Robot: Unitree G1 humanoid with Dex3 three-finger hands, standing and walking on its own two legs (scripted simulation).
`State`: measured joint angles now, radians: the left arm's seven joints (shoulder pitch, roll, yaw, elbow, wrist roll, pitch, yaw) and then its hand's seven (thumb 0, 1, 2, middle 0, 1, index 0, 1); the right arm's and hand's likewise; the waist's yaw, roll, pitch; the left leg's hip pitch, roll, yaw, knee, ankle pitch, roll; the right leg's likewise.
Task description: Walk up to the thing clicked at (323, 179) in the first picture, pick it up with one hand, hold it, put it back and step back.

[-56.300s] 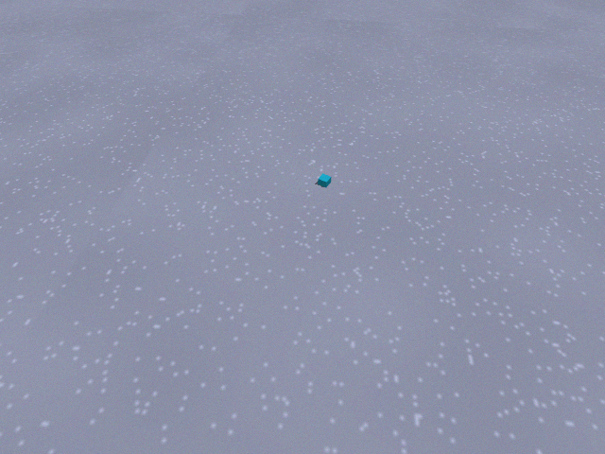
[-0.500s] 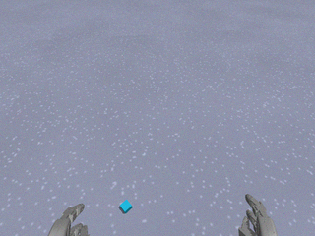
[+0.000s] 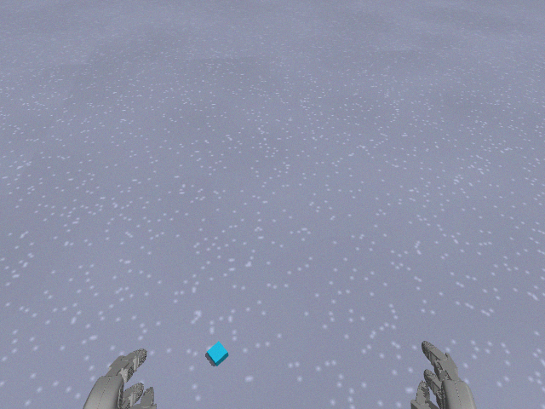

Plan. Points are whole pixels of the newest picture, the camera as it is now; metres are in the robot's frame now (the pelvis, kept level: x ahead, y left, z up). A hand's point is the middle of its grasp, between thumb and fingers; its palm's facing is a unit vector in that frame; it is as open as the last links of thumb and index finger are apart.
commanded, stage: home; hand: left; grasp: from above
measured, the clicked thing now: (217, 353) +0.45 +0.19 -0.70
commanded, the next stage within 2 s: stand in 1.34 s
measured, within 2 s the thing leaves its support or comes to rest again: neither
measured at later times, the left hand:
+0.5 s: hand out of the picture +0.16 +0.18 -0.05, palm faces +0.05 -0.98 -0.20, open 7.4 cm
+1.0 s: hand (153, 405) +0.17 +0.18 -0.05, palm faces +0.05 -0.98 -0.20, open 7.4 cm
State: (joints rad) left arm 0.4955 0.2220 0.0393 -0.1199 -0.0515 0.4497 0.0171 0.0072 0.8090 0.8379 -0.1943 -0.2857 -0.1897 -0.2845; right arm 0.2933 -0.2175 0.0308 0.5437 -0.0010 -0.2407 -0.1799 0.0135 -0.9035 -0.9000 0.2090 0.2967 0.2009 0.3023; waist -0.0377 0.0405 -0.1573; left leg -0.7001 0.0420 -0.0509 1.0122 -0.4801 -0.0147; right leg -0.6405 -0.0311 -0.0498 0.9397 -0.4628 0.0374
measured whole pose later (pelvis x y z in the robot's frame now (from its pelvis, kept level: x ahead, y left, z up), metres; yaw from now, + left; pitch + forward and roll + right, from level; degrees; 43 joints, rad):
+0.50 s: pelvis +0.00 +0.00 +0.00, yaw +0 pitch +10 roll -3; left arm 0.50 0.22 0.04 -0.13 -0.05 0.45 0.01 0.01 0.91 0.90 -0.20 -0.30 -0.20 -0.30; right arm 0.29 -0.22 0.03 0.54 0.00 -0.25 -0.19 0.01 -0.90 -0.90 0.21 0.30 0.20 0.30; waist -0.03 0.04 -0.16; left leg -0.71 0.04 -0.05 1.02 -0.48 -0.02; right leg -0.65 -0.03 -0.05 0.95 -0.47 0.03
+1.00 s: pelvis +0.01 +0.00 +0.00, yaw +0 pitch +10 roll -3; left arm 0.50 0.23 0.04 -0.13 -0.05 0.45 0.02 0.01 0.91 0.90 -0.20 -0.30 -0.20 -0.30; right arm 0.29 -0.22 0.02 0.55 0.00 -0.24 -0.18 0.01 -0.90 -0.90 0.21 0.30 0.20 0.30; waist -0.04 0.04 -0.16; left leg -0.70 0.04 -0.05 1.02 -0.50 -0.02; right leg -0.64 -0.03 -0.05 0.95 -0.48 0.03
